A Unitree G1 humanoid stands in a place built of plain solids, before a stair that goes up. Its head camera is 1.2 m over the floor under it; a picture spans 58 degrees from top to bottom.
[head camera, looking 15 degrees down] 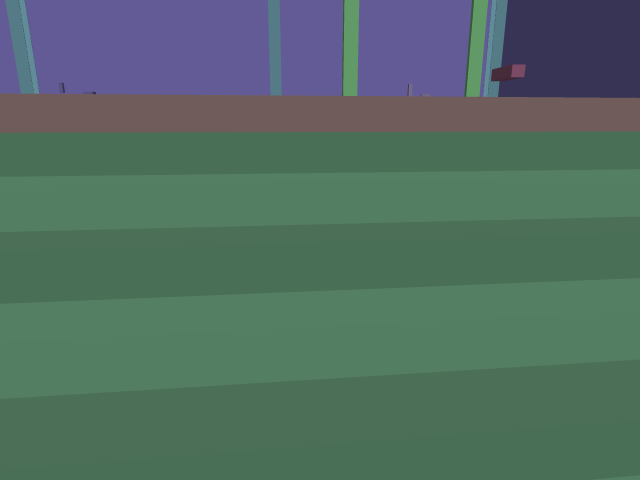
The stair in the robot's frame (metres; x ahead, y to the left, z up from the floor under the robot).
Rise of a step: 0.19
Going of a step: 0.30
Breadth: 4.90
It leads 6 degrees to the left of straight ahead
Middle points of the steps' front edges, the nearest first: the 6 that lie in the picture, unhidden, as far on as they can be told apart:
1.02 -0.60 0.39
1.32 -0.56 0.58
1.62 -0.53 0.77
1.92 -0.50 0.97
2.22 -0.47 1.16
2.52 -0.43 1.35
